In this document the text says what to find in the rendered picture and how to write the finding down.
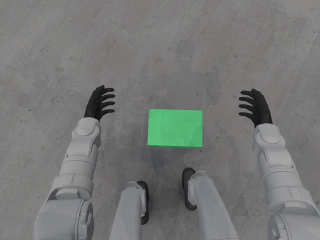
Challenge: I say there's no right robot upper arm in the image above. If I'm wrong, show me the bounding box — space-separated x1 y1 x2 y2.
267 212 320 240

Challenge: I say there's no right robot forearm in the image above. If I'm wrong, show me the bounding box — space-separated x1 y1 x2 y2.
252 123 320 218

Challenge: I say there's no robot right thigh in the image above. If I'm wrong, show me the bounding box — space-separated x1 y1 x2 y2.
188 176 240 240

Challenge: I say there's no right robot hand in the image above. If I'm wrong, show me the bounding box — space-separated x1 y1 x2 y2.
238 89 273 128

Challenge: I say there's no left robot hand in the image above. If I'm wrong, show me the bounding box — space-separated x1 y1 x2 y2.
84 85 115 122

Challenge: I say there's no left robot upper arm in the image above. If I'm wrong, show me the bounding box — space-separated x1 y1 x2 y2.
34 198 94 240

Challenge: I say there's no left robot forearm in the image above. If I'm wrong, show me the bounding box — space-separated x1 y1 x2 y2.
33 117 101 240

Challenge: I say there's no carton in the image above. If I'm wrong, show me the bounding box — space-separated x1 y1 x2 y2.
147 109 202 149

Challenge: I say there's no robot left shin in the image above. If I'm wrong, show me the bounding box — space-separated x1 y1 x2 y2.
120 181 146 217

